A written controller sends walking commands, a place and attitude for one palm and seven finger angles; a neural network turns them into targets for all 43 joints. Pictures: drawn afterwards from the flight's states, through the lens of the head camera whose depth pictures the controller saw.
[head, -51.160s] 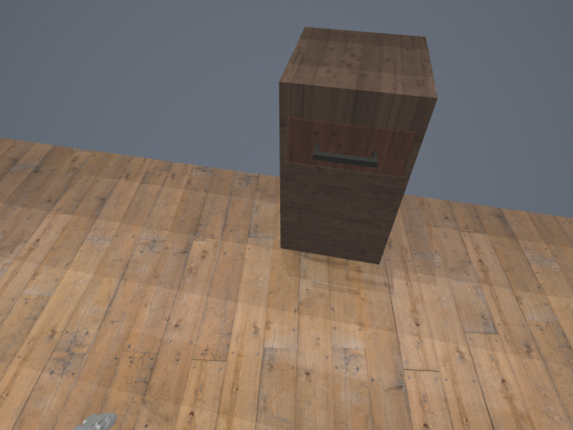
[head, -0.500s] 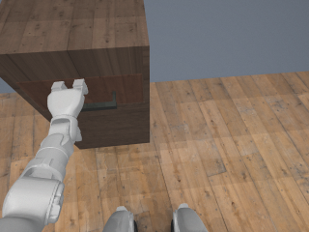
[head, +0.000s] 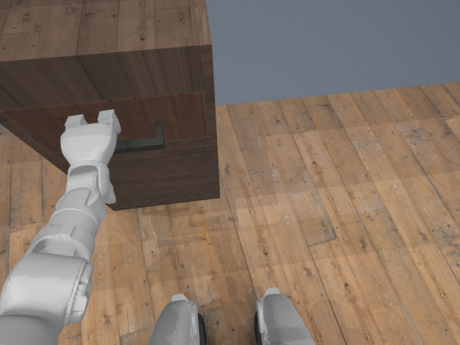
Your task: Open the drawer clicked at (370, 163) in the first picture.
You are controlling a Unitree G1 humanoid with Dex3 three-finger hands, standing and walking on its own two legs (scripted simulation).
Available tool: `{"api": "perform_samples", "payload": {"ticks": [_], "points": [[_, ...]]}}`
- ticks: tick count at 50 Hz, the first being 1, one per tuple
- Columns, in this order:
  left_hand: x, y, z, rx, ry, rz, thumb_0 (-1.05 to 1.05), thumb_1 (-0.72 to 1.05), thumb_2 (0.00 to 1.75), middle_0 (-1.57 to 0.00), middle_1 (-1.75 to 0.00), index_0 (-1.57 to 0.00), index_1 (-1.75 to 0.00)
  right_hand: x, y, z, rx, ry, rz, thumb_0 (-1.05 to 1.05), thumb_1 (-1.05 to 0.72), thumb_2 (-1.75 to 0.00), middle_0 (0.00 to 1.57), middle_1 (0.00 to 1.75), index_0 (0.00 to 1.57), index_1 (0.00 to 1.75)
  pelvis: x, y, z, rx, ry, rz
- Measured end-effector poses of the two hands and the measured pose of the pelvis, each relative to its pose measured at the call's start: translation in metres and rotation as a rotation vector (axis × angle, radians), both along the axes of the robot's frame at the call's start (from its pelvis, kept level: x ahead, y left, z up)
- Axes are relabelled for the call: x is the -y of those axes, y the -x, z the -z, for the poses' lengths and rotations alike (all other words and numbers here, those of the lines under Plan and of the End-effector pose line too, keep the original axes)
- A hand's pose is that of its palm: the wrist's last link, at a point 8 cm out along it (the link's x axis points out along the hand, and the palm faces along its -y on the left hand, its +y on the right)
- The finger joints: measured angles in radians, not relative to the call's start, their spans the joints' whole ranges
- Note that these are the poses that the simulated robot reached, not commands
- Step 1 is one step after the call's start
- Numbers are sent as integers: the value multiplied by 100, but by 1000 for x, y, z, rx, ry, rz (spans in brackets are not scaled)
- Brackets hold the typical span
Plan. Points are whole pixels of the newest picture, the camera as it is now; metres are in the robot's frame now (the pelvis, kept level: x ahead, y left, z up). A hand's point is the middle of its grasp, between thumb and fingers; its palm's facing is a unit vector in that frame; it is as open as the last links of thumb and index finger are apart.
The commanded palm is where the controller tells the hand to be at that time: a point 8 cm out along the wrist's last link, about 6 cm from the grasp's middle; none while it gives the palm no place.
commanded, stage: move the hooked fingers above the handle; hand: left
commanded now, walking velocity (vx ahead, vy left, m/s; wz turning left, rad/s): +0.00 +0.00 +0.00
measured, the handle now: (118, 138) +0.54 +0.21 -0.10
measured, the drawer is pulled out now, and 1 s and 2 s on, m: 0.00 0.00 0.00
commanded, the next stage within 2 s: none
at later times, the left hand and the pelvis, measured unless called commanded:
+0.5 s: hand (102, 164) +0.46 +0.22 -0.05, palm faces -0.17 -0.04 -0.99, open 13.8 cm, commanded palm +0.46 +0.21 +0.01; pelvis +0.00 +0.00 +0.00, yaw +0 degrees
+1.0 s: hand (110, 153) +0.48 +0.21 -0.05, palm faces -0.07 -0.04 -1.00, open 13.8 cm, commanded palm +0.46 +0.20 +0.01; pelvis +0.01 +0.01 +0.00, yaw +0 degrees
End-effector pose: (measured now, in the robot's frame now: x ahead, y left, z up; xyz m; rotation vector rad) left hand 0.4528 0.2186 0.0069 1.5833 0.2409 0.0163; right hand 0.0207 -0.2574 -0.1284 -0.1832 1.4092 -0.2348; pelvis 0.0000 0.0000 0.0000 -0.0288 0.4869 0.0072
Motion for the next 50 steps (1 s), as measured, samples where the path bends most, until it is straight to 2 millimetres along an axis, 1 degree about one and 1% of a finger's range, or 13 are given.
{"api": "perform_samples", "payload": {"ticks": [4,7,10,13,16,22,26,29,33,38,43,46,50], "points": [[12,6,-4,-42,55,81,0,-49,30,-32,-120,-32,-120,1,-8,-8,26,18,-22,0,-91,-90,21,30,20,30,2,-4,-5,15,1,-16],[26,-1,-10,7,86,170,0,-49,30,-32,-120,-32,-120,6,-14,-12,45,46,-38,0,-91,-90,21,30,20,30,4,-6,-3,12,6,-25],[34,-13,-17,94,96,202,0,-49,30,-33,-120,-32,-120,13,-17,-10,56,68,-44,0,-91,-90,21,30,20,30,5,-6,2,-2,11,-27],[30,-23,-16,158,79,155,0,-49,30,-33,-120,-32,-120,18,-18,-6,53,73,-42,0,-91,-90,21,30,20,30,6,-5,8,-17,11,-18],[32,-22,-12,184,46,133,0,-49,30,-35,-124,-32,-120,18,-19,-1,43,57,-38,0,-91,-90,20,30,20,30,5,-3,10,-23,7,-9],[8,-1,7,12,9,-5,0,-49,30,-34,-123,-32,-121,9,-20,0,45,15,-15,0,-91,-90,20,30,20,30,4,-2,2,-6,-5,6],[-2,11,0,-21,52,29,0,-49,30,-34,-121,-32,-120,4,-20,-6,50,19,-24,0,-91,-90,20,30,20,30,4,-4,-4,9,-4,-4],[2,11,-12,16,56,116,0,-49,30,-33,-121,-32,-120,3,-21,-8,51,33,-43,0,-91,-90,21,30,20,30,4,-6,-5,17,2,-19],[10,1,-19,88,64,165,0,-49,30,-33,-120,-32,-120,7,-21,-8,53,51,-56,0,-91,-90,21,30,20,30,3,-5,1,11,13,-32],[14,-12,-7,111,60,111,0,-49,30,-32,-120,-32,-120,10,-17,-5,55,61,-43,0,-91,-90,21,30,20,30,0,-2,8,-11,18,-23],[16,-13,8,70,53,82,0,-49,30,-32,-120,-32,-120,7,-8,-3,29,52,-17,0,-91,-90,20,30,20,30,-3,0,9,-23,15,-6],[15,-9,7,60,72,82,0,-49,30,-32,-120,-32,-120,3,-3,-3,10,40,-4,0,-91,-90,20,30,20,30,-5,-2,6,-17,12,1],[11,-5,-3,74,63,97,0,-49,30,-32,-120,-32,-120,-3,0,-5,-6,25,-2,0,-91,-90,20,30,20,30,-5,-5,1,-4,11,-2]]}}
